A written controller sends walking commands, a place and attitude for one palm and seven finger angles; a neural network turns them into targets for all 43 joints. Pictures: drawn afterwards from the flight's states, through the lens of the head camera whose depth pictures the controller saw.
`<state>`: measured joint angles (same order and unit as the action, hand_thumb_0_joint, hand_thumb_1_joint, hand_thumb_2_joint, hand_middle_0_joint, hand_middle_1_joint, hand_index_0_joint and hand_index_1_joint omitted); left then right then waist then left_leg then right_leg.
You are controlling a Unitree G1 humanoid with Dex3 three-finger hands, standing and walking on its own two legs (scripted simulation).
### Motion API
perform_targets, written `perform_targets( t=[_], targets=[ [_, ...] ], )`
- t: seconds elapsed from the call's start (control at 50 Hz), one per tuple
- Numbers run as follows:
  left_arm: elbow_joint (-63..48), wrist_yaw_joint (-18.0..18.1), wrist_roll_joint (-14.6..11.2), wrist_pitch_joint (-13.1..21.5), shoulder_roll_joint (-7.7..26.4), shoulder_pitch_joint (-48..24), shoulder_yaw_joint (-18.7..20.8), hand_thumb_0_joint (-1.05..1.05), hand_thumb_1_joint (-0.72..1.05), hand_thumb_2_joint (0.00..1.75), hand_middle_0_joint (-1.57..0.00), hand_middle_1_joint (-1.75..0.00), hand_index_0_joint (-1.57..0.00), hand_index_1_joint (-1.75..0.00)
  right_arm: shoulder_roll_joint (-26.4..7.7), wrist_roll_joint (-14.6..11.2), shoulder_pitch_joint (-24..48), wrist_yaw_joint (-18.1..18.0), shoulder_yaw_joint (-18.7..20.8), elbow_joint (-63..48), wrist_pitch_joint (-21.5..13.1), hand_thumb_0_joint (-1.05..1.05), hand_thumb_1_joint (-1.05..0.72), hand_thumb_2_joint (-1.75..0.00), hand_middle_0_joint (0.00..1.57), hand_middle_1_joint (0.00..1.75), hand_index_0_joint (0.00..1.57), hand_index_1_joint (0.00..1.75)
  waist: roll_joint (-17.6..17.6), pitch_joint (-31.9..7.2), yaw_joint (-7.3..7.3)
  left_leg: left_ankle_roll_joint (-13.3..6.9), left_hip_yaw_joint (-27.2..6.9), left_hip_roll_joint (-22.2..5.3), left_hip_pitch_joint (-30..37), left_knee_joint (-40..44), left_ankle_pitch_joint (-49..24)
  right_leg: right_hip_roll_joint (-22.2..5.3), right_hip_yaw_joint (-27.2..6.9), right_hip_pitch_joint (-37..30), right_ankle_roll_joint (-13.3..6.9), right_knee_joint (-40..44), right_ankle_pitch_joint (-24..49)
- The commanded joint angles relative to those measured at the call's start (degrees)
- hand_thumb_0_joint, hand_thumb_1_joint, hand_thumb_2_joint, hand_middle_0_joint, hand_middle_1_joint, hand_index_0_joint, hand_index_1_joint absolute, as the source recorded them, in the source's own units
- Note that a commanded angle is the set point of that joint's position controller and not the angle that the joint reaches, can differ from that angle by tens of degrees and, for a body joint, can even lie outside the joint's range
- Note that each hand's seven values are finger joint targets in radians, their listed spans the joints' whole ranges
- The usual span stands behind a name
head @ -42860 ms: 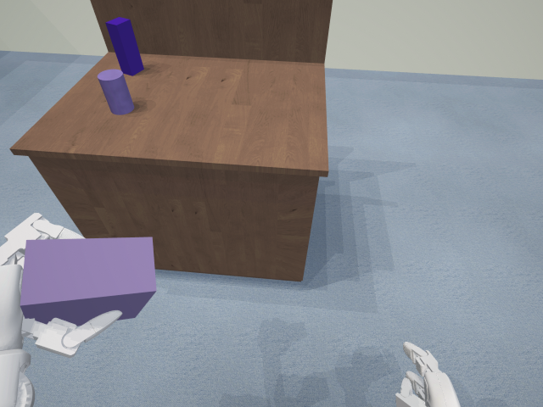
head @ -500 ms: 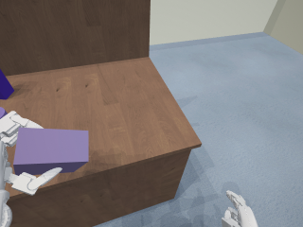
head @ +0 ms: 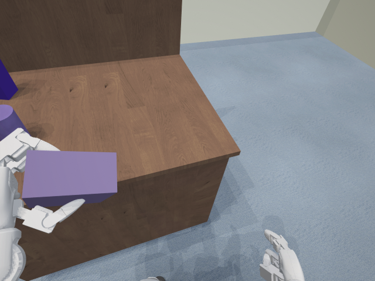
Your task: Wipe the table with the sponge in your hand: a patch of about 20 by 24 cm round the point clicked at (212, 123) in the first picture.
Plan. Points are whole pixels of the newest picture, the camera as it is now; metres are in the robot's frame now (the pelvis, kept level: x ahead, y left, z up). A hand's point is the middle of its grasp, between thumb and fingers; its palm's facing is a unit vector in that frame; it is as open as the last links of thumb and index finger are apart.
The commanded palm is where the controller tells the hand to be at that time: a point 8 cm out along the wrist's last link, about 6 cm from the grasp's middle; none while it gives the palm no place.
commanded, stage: step back with the hand held close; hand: left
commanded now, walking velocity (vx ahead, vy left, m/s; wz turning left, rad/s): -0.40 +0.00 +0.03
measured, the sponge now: (83, 181) +0.24 +0.21 +0.15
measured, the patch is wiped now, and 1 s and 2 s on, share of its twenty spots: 1.00 1.00 1.00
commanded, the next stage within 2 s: stop stepping back and stand still in 0.26 s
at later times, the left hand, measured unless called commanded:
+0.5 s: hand out of the picture +0.07 +0.20 +0.17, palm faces +0.31 -0.86 -0.41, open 10.3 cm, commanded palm +0.03 +0.25 +0.19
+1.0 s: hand out of the picture -0.05 +0.21 +0.16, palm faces +0.46 -0.79 -0.41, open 10.3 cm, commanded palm -0.10 +0.24 +0.19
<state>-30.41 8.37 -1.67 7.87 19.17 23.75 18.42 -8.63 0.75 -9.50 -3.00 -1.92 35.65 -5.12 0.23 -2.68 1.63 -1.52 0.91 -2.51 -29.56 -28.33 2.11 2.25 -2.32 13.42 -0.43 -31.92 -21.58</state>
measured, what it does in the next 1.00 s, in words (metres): walks backwards: right foot, then left foot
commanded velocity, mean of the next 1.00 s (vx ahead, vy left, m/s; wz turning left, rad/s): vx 0.05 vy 0.05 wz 0.02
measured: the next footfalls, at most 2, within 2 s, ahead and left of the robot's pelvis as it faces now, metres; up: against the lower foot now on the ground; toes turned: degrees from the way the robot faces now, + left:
right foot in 0.02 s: -0.02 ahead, -0.15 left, +0.00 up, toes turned +3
left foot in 0.22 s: +0.02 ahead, +0.10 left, +0.00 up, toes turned +1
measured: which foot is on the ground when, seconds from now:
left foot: down 0.00-0.04, up 0.06-0.20, down 0.22-0.52, up 0.54-0.78, down 0.80-0.98, up 1.00-1.00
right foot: up 0.00-0.00, down 0.02-0.22, up 0.24-0.50, down 0.52-1.00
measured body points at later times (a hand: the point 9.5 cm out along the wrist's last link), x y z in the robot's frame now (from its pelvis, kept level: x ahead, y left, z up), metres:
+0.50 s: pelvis -0.14 -0.02 +0.00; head -0.14 +0.00 +0.45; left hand +0.05 +0.25 +0.19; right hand +0.01 -0.26 -0.07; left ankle -0.02 +0.10 -0.72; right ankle -0.14 -0.13 -0.72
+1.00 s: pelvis -0.24 -0.05 -0.01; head -0.29 -0.06 +0.44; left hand -0.08 +0.25 +0.19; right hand -0.10 -0.29 -0.10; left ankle -0.27 +0.11 -0.72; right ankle -0.18 -0.13 -0.73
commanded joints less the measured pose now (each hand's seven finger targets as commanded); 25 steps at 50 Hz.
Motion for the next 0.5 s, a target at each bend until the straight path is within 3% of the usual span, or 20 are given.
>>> perform_targets(
  t=[0.0,0.02,0.04,0.06,0.08,0.12,0.14,0.16,0.18,0.2,0.22,0.24,0.26,0.3,0.32,0.38,0.42,0.44,0.46,0.48],
  targets=[
    [-15.5,-0.2,-0.7,6.8,12.9,-3.5,7.0,0.0,0.1,1.3,-1.2,-1.6,-1.2,-1.6,-8.5,-0.5,4.1,-0.9,4.1,-7.6,-1.6,0.0,-0.9,-0.9,0.2,0.3,0.2,0.3,3.1,-9.1,-1.32,3.0,-1.6,-0.8,13.7,-13.5,19.1,-12.1,-7.5,7.5,-5.8,17.1,19.6],
    [-16.6,-0.3,-1.1,6.8,14.6,-3.1,7.5,0.0,0.1,1.3,-1.2,-1.6,-1.2,-1.6,-8.3,-1.7,3.2,-1.1,5.4,-7.3,-1.6,0.0,-0.9,-0.9,0.2,0.3,0.2,0.3,16.7,-11.6,-1.3,5.0,1.0,4.6,13.9,-28.9,22.3,-18.9,-10.8,11.2,-9.4,18.1,23.9],
    [-15.6,-0.4,-0.9,6.1,14.2,-0.2,7.8,0.0,0.1,1.3,-1.2,-1.6,-1.2,-1.6,-8.9,-2.1,5.6,-1.2,5.8,-9.3,-1.3,0.0,-0.9,-0.9,0.2,0.3,0.2,0.3,17.1,-7.9,-0.86,4.1,-1.8,4.0,5.5,-37.4,25.2,-21.6,-11.6,10.6,-11.3,15.6,36.9],
    [-15.0,-0.7,-1.1,5.9,13.5,1.6,8.2,0.0,0.1,1.3,-1.2,-1.6,-1.2,-1.6,-6.6,-2.1,6.3,-0.9,4.3,-10.3,-0.7,0.0,-0.9,-0.9,0.2,0.3,0.2,0.3,13.4,-6.4,-1.26,3.1,-3.6,2.1,0.0,-38.2,27.0,-21.8,-9.4,6.5,-11.4,11.5,46.2],
    [-13.7,-0.8,-1.1,6.0,13.2,1.4,8.4,0.0,0.1,1.3,-1.2,-1.6,-1.2,-1.6,-5.8,-1.6,6.5,-0.9,3.0,-10.4,0.2,0.0,-0.9,-0.9,0.2,0.3,0.2,0.3,8.9,-5.3,-2.07,2.8,-3.4,1.0,-1.0,-33.7,26.4,-20.6,-6.7,4.6,-9.7,9.1,50.1],
    [-10.5,-1.0,-1.1,6.1,13.4,-0.2,8.7,0.0,0.1,1.3,-1.2,-1.6,-1.2,-1.6,-7.1,-1.6,6.5,-1.5,2.5,-9.6,1.5,0.0,-0.9,-0.9,0.2,0.3,0.2,0.3,4.2,-3.3,-2.93,3.1,-1.7,0.9,1.3,-15.9,20.2,-16.9,-3.0,3.1,-6.0,3.5,52.5],
    [-9.7,-0.9,-1.5,6.4,12.6,0.5,8.2,0.0,0.1,1.3,-1.2,-1.6,-1.2,-1.6,-7.8,-1.9,6.2,-1.9,3.0,-10.1,1.6,0.0,-0.9,-0.9,0.2,0.3,0.2,0.3,3.1,-5.2,-3.17,3.1,-0.8,1.2,6.2,-4.8,12.9,-14.7,-2.7,2.6,-4.4,-0.3,49.3],
    [-11.6,-0.7,-2.0,6.9,12.7,-0.3,8.0,0.0,0.1,1.3,-1.2,-1.6,-1.2,-1.6,-9.2,-2.2,5.8,-2.3,3.7,-10.4,1.2,0.0,-0.9,-0.9,0.2,0.3,0.2,0.3,0.2,-8.0,-2.93,2.2,-1.0,-0.8,12.3,3.6,-0.4,-11.1,-1.0,3.0,-2.1,-4.6,40.8],
    [-13.7,-0.3,-2.7,7.2,13.1,-0.5,8.1,0.0,0.1,1.3,-1.2,-1.6,-1.2,-1.6,-11.2,-2.3,5.3,-2.1,4.8,-11.1,0.3,0.0,-0.9,-0.9,0.2,0.3,0.2,0.3,-8.8,-9.4,-1.77,-2.1,-12.2,-11.0,20.0,5.4,-19.7,-5.0,0.3,11.8,0.9,-10.3,15.6],
    [-13.4,-0.2,-2.6,7.2,12.1,-0.5,7.3,0.0,0.1,1.3,-1.2,-1.6,-1.2,-1.6,-10.9,-2.6,3.2,-1.4,5.6,-10.0,-0.7,0.0,-0.9,-0.9,0.2,0.3,0.2,0.3,-12.8,-12.0,-1.56,-4.8,-16.3,-17.2,25.2,6.3,-28.0,-1.9,-1.9,16.4,0.8,-17.4,-6.5],
    [-9.6,-0.2,-2.1,7.1,10.3,2.6,5.6,0.0,0.1,1.3,-1.2,-1.6,-1.2,-1.6,-11.6,-2.4,2.3,-1.0,6.1,-9.2,-1.3,0.0,-0.9,-0.9,0.2,0.3,0.2,0.3,-9.5,-12.7,-1.8,-5.7,-18.7,-19.0,28.4,6.0,-31.3,0.1,-3.0,20.6,0.8,-24.5,-11.9],
    [-13.8,-0.2,-2.2,6.5,11.5,2.1,6.5,0.0,0.1,1.3,-1.2,-1.6,-1.2,-1.6,-10.4,-1.1,0.5,-0.5,5.4,-8.7,-2.4,0.0,-0.9,-0.9,0.2,0.3,0.2,0.3,-11.8,-15.1,-2.06,-5.8,-18.1,-17.7,29.2,4.8,-32.7,-0.8,-3.8,21.4,1.4,-26.2,-12.2],
    [-18.0,0.0,-1.9,6.0,10.8,-0.5,5.2,0.0,0.1,1.3,-1.2,-1.6,-1.2,-1.6,-10.4,-1.0,0.1,-0.2,5.5,-7.9,-3.1,0.0,-0.9,-0.9,0.2,0.3,0.2,0.3,-13.2,-13.8,-2.45,-5.5,-15.8,-16.6,27.0,4.8,-32.2,-1.4,-4.0,20.6,1.8,-26.4,-10.4],
    [-19.9,0.7,-1.5,4.4,10.0,0.1,4.6,0.0,0.1,1.3,-1.2,-1.6,-1.2,-1.6,-10.3,-1.8,0.7,0.5,5.6,-7.4,-4.2,0.0,-0.9,-0.9,0.2,0.3,0.2,0.3,-12.8,-10.9,-1.78,-5.1,-12.0,-14.6,20.8,7.2,-21.1,-2.1,-2.2,16.2,1.7,-22.8,-4.1],
    [-22.4,1.1,-1.4,4.0,11.6,-0.4,5.7,0.0,0.1,1.3,-1.2,-1.6,-1.2,-1.6,-10.8,-1.8,1.2,0.4,5.8,-7.9,-4.4,0.0,-0.9,-0.9,0.2,0.3,0.2,0.3,-12.6,-11.1,-1.68,-4.7,-12.0,-14.0,17.3,9.1,-11.9,-1.6,-1.0,13.1,1.6,-22.2,-3.2],
    [-18.9,2.0,-1.4,2.1,11.8,3.6,7.0,0.0,0.1,1.3,-1.2,-1.6,-1.2,-1.6,-11.3,-1.7,3.3,-0.3,5.1,-8.9,-4.7,0.0,-0.9,-0.9,0.2,0.3,0.2,0.3,-15.5,-6.1,-1.69,-3.7,-12.1,-12.2,3.4,17.0,28.8,-0.8,1.8,4.6,1.0,-16.8,-1.8],
    [-16.2,2.4,-0.7,1.4,13.7,5.0,9.5,0.0,0.1,1.3,-1.2,-1.6,-1.2,-1.6,-11.8,-1.3,2.5,-0.9,4.9,-9.2,-3.9,0.0,-0.9,-0.9,0.2,0.3,0.2,0.3,-17.5,-5.7,-1.27,-1.6,-8.9,-8.7,-0.4,17.1,37.2,1.7,6.1,-2.7,0.1,-8.4,-3.5],
    [-14.3,2.2,-0.6,1.1,12.0,5.4,8.5,0.0,0.1,1.3,-1.2,-1.6,-1.2,-1.6,-11.0,-1.2,2.3,-1.1,4.4,-9.2,-3.4,0.0,-0.9,-0.9,0.2,0.3,0.2,0.3,-15.2,-6.2,-0.64,-0.4,-7.5,-6.9,-0.3,13.2,37.1,1.6,6.5,-6.7,-0.7,-0.6,-2.0],
    [-12.7,1.7,-0.2,0.7,11.5,4.2,7.7,0.0,0.1,1.3,-1.2,-1.6,-1.2,-1.6,-10.9,-1.1,2.0,-1.2,4.5,-9.2,-2.9,0.0,-0.9,-0.9,0.2,0.3,0.2,0.3,-10.6,-5.5,-0.37,1.0,-3.8,-3.2,-0.4,5.0,36.9,0.3,6.8,-8.2,-1.7,8.9,2.0],
    [-11.9,1.1,0.3,0.8,12.2,2.2,7.0,0.0,0.1,1.3,-1.2,-1.6,-1.2,-1.6,-10.1,-1.0,1.5,-1.2,4.7,-9.1,-2.1,0.0,-0.9,-0.9,0.2,0.3,0.2,0.3,2.4,-4.2,-0.75,1.9,1.9,1.8,0.9,-13.6,33.6,-6.5,1.7,-4.2,-4.2,17.7,9.0]
  ],
)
